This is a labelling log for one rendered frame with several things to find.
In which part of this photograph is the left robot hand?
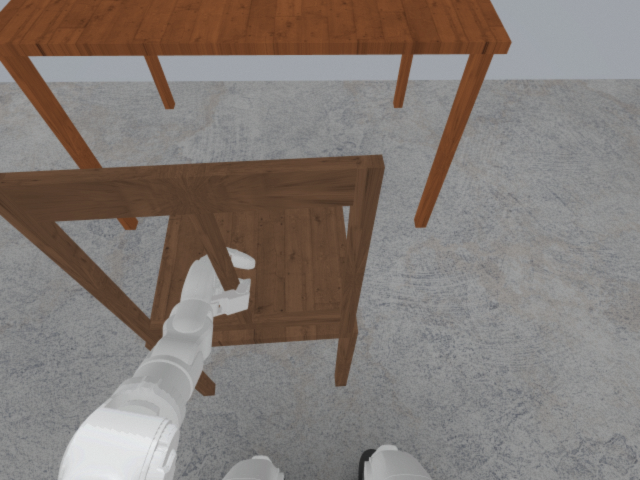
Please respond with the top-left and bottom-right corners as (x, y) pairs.
(180, 247), (255, 317)

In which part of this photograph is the left robot upper arm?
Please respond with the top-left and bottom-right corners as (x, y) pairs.
(61, 407), (180, 480)

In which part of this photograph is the table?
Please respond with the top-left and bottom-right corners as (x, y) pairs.
(0, 0), (512, 230)

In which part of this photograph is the left robot shin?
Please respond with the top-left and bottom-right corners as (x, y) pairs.
(252, 455), (272, 463)

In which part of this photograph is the robot left thigh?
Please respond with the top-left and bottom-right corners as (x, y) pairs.
(222, 459), (284, 480)

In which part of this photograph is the chair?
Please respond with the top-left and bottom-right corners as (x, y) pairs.
(0, 154), (385, 396)

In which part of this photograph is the robot left forearm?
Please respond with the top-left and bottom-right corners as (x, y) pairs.
(58, 299), (213, 480)

